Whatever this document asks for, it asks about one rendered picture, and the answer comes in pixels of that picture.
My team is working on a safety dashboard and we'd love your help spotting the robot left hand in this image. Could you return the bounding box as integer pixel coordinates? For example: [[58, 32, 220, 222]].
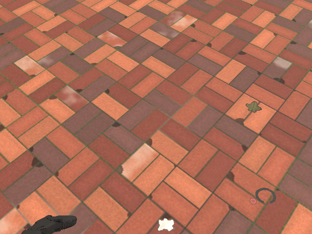
[[21, 214, 77, 234]]

